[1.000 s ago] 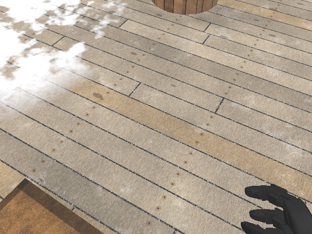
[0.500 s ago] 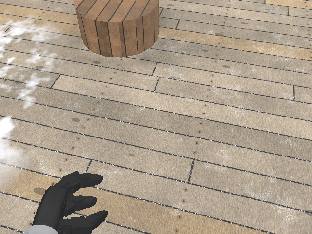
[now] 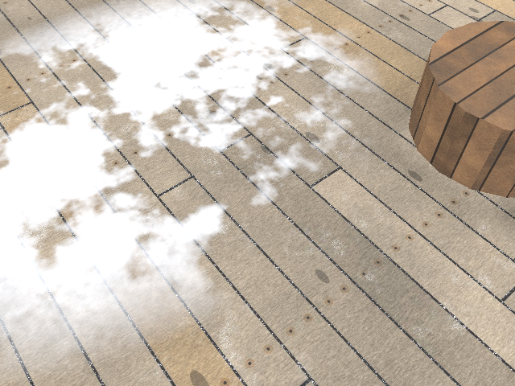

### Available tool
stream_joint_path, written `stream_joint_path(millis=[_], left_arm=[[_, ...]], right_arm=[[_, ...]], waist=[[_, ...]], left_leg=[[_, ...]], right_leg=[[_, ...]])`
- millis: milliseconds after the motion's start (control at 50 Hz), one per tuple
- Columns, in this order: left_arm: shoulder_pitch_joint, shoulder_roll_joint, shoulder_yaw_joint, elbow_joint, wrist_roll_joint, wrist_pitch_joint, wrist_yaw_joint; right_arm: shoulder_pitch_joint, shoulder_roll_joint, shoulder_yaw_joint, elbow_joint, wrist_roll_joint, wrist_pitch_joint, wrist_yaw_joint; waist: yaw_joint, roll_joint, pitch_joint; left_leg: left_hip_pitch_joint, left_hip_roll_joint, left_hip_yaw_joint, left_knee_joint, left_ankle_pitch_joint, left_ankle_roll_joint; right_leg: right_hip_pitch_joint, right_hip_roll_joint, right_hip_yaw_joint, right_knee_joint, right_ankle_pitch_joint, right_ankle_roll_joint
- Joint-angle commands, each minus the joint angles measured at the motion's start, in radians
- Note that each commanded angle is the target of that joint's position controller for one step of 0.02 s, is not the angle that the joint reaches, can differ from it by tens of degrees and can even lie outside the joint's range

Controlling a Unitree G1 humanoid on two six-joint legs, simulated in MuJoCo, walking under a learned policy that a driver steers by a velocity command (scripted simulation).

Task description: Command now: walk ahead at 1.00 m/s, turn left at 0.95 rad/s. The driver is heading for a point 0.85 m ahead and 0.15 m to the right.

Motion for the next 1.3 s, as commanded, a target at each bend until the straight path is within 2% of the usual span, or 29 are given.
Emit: stream_joint_path(millis=[20, 80, 180, 260, 320, 360, 380, 400, 420, 460, 520, 600, 680, 760, 780, 800, 820, 840, 860, 900, 920, 1000, 1020, 1140, 1160, 1180, 1200, 1220, 1300], left_arm=[[-0.095, 0.146, 0.011, -0.172, 0.024, -0.035, 0.009], [-0.040, 0.122, 0.002, -0.154, 0.041, 0.028, 0.004], [-0.274, 0.040, -0.034, -0.228, 0.006, 0.019, -0.030], [-0.384, 0.078, -0.018, -0.228, -0.015, 0.014, -0.034], [-0.255, 0.135, 0.010, -0.191, -0.019, 0.008, -0.026], [0.118, 0.193, 0.047, -0.074, -0.030, 0.018, -0.009], [0.320, 0.255, 0.073, -0.031, -0.021, 0.029, 0.004], [0.276, 0.350, 0.099, -0.016, -0.001, 0.031, -0.006], [0.174, 0.245, 0.090, -0.040, -0.018, 0.037, -0.020], [0.157, 0.181, 0.077, -0.013, -0.030, 0.033, -0.022], [0.094, 0.169, 0.065, 0.006, -0.027, 0.021, -0.005], [0.065, 0.206, 0.085, -0.017, -0.032, 0.003, -0.011], [0.109, 0.231, 0.105, -0.013, -0.054, -0.007, -0.027], [0.213, 0.228, 0.105, 0.050, -0.048, 0.008, 0.000], [0.185, 0.231, 0.104, 0.044, -0.053, 0.004, 0.002], [0.160, 0.165, 0.087, 0.011, -0.057, -0.004, 0.004], [0.301, 0.044, 0.056, -0.020, -0.103, -0.001, 0.022], [0.268, 0.142, 0.060, -0.002, -0.055, 0.021, 0.036], [0.128, 0.149, 0.064, -0.011, -0.042, 0.024, 0.030], [-0.028, 0.117, 0.055, -0.050, -0.018, 0.033, 0.007], [0.000, 0.078, 0.048, -0.053, -0.012, 0.049, -0.006], [-0.019, 0.040, 0.031, -0.064, 0.000, 0.075, -0.023], [0.006, 0.012, 0.016, -0.074, -0.008, 0.074, -0.025], [-0.066, 0.073, 0.014, -0.046, 0.006, 0.059, -0.023], [-0.050, 0.101, 0.018, -0.042, 0.016, 0.044, -0.018], [-0.035, 0.162, 0.024, -0.061, 0.023, 0.033, -0.011], [-0.014, 0.124, 0.016, -0.057, -0.013, 0.043, 0.005], [-0.039, 0.099, 0.011, -0.057, -0.038, 0.056, 0.012], [-0.170, 0.077, 0.004, -0.042, -0.010, 0.079, 0.038]], right_arm=[[0.188, -0.197, -0.066, -0.001, 0.007, -0.022, -0.035], [0.147, -0.119, -0.033, -0.001, 0.018, -0.063, -0.032], [0.208, -0.099, -0.027, 0.041, 0.028, -0.104, -0.015], [0.310, -0.109, -0.022, 0.099, 0.025, -0.124, -0.018], [0.303, -0.170, -0.030, 0.120, -0.008, -0.114, -0.044], [0.222, -0.178, -0.032, 0.107, -0.047, -0.085, -0.063], [0.175, -0.134, -0.017, 0.082, -0.050, -0.086, -0.066], [0.284, -0.013, 0.013, 0.017, 0.011, -0.105, -0.034], [0.184, -0.070, 0.021, 0.013, -0.019, -0.122, -0.043], [0.018, -0.085, 0.031, -0.034, -0.030, -0.141, -0.032], [0.028, -0.042, 0.056, -0.079, -0.062, -0.095, -0.014], [-0.151, -0.011, 0.089, -0.161, -0.034, -0.082, 0.004], [-0.237, -0.015, 0.086, -0.179, -0.006, -0.086, 0.002], [-0.109, -0.056, 0.059, -0.132, -0.042, -0.118, -0.031], [0.028, -0.079, 0.047, -0.099, -0.047, -0.133, -0.041], [0.204, -0.139, 0.028, -0.070, -0.059, -0.143, -0.053], [0.270, -0.218, -0.004, -0.057, -0.060, -0.134, -0.042], [0.251, -0.175, -0.014, -0.065, -0.024, -0.115, -0.032], [0.186, -0.067, 0.012, -0.072, -0.017, -0.115, -0.032], [0.178, 0.005, 0.036, -0.016, -0.015, -0.119, -0.038], [0.186, -0.009, 0.031, 0.009, -0.011, -0.123, -0.041], [0.104, -0.024, 0.026, 0.036, 0.000, -0.123, -0.039], [0.057, -0.047, 0.019, 0.037, -0.003, -0.122, -0.031], [0.129, -0.052, 0.006, 0.091, 0.025, -0.090, -0.023], [0.174, -0.041, 0.008, 0.104, 0.015, -0.087, -0.024], [0.264, 0.003, 0.019, 0.094, 0.006, -0.079, -0.027], [0.374, 0.035, 0.029, 0.130, 0.036, -0.043, -0.040], [0.341, -0.013, 0.022, 0.139, 0.025, -0.016, -0.045], [0.288, 0.021, 0.028, 0.159, 0.010, 0.020, -0.055]], waist=[[-0.050, -0.080, -0.084], [0.027, -0.088, -0.046], [-0.058, -0.022, 0.022], [-0.134, -0.027, 0.036], [-0.050, 0.064, -0.072], [0.144, 0.071, -0.235], [0.235, -0.012, -0.320], [0.077, -0.420, -0.377], [0.105, -0.187, -0.326], [0.079, 0.064, -0.137], [-0.047, -0.007, -0.037], [-0.035, -0.043, 0.061], [0.035, -0.068, 0.015], [0.014, -0.040, -0.105], [-0.061, -0.061, -0.176], [-0.128, -0.014, -0.302], [-0.080, 0.350, -0.545], [-0.102, 0.166, -0.614], [-0.116, 0.091, -0.472], [-0.111, 0.072, -0.219], [-0.077, 0.136, -0.174], [0.005, 0.057, -0.183], [0.042, 0.161, -0.173], [0.018, 0.061, -0.145], [0.018, -0.006, -0.145], [-0.015, -0.184, -0.201], [-0.014, -0.258, -0.345], [-0.010, -0.196, -0.307], [-0.077, -0.168, -0.152]], left_leg=[[0.519, 0.304, -0.689, -0.520, -0.059, 0.166], [0.255, 0.220, -0.518, -0.554, 0.064, 0.162], [0.199, 0.143, -0.334, -0.654, 0.287, 0.074], [0.497, 0.216, -0.262, -0.701, 0.588, 0.005], [0.687, 0.289, -0.190, -0.472, 1.174, -0.047], [0.618, 0.286, -0.122, -0.022, 1.284, -0.072], [0.380, 0.233, -0.082, 0.399, 0.977, -0.083], [-0.121, 0.004, -0.095, 0.794, -0.061, -0.180], [-0.273, 0.051, -0.190, 0.809, -0.121, -0.153], [-0.209, 0.164, -0.197, 0.614, -0.020, -0.147], [-0.136, 0.213, -0.196, 0.447, -0.084, -0.185], [0.013, 0.241, -0.120, 0.041, 0.102, -0.236], [0.174, 0.196, -0.099, -0.175, 0.375, -0.231], [0.280, 0.098, -0.052, -0.341, 0.322, -0.178], [0.443, 0.157, -0.083, -0.351, 0.403, -0.152], [0.683, 0.347, -0.222, -0.269, 0.568, -0.113], [1.037, 0.734, -0.656, -0.186, 1.117, 0.103], [1.005, 0.677, -0.703, -0.197, 1.037, 0.126], [0.882, 0.586, -0.531, -0.238, 1.000, 0.078], [0.637, 0.472, -0.366, -0.326, 1.015, 0.018], [0.584, 0.472, -0.341, -0.339, 1.039, 0.029], [0.357, 0.384, -0.179, -0.438, 0.986, -0.013], [0.301, 0.371, -0.128, -0.427, 0.995, -0.017], [0.226, 0.306, -0.095, -0.319, 0.500, -0.104], [0.211, 0.265, -0.075, -0.225, 0.358, -0.128], [0.143, 0.184, -0.011, -0.053, -0.096, -0.167], [0.184, 0.145, -0.081, 0.075, -0.397, -0.169], [0.161, 0.145, -0.108, 0.117, -0.426, -0.171], [0.247, 0.161, -0.097, -0.023, -0.268, -0.187]], right_leg=[[-0.573, -0.038, 0.079, -0.002, 0.005, -0.009], [-0.421, -0.085, 0.061, -0.186, -0.029, 0.024], [-0.321, -0.061, -0.033, -0.679, 0.469, -0.012], [-0.338, -0.001, -0.098, -0.871, 0.566, -0.098], [-0.221, 0.106, -0.123, -0.879, 0.350, -0.156], [0.116, 0.150, -0.120, -0.879, 0.236, -0.197], [0.376, 0.028, 0.042, -0.809, 0.048, -0.254], [0.644, -0.235, 0.746, -0.998, -0.155, -0.465], [0.619, -0.226, 0.886, -1.134, -0.189, -0.452], [0.319, -0.154, 0.611, -1.148, 0.030, -0.368], [0.021, -0.060, 0.520, -1.230, -0.041, -0.358], [-0.258, 0.018, 0.403, -1.331, 0.048, -0.338], [-0.174, 0.024, 0.391, -1.293, 0.302, -0.260], [0.146, 0.051, 0.317, -0.919, 0.934, -0.143], [0.094, 0.080, 0.299, -0.733, 0.898, -0.109], [-0.055, 0.117, 0.254, -0.474, 0.564, -0.091], [-0.344, 0.257, 0.115, -0.024, -0.242, -0.041], [-0.434, 0.174, 0.129, 0.084, -0.187, -0.057], [-0.466, 0.134, 0.133, 0.007, -0.107, -0.053], [-0.486, 0.101, 0.113, -0.135, -0.085, -0.050], [-0.481, 0.099, 0.121, -0.164, -0.097, -0.041], [-0.283, 0.119, 0.058, -0.452, 0.030, -0.024], [-0.215, 0.108, 0.040, -0.602, 0.110, -0.032], [0.080, 0.102, 0.021, -0.925, 0.429, -0.085], [0.129, 0.041, 0.067, -0.968, 0.587, -0.105], [0.225, -0.201, 0.291, -0.939, 1.102, -0.166], [0.250, -0.325, 0.406, -0.950, 1.216, -0.323], [0.204, -0.286, 0.406, -0.990, 1.019, -0.347], [-0.028, -0.157, 0.276, -1.094, 0.627, -0.249]])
